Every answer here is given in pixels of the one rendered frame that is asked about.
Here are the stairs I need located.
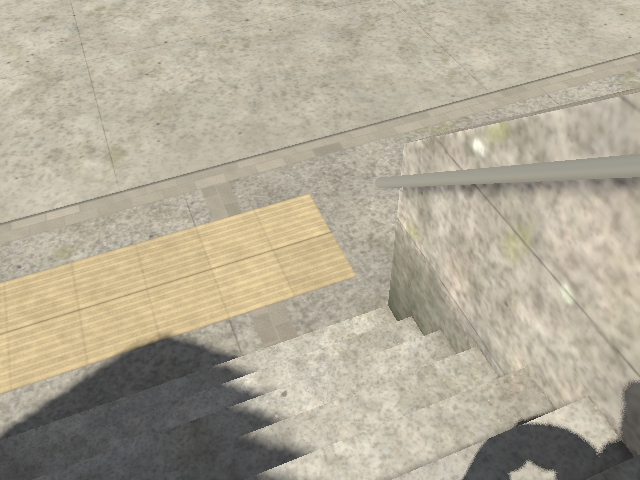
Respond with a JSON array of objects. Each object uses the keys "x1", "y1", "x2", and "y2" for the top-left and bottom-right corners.
[{"x1": 0, "y1": 306, "x2": 640, "y2": 480}]

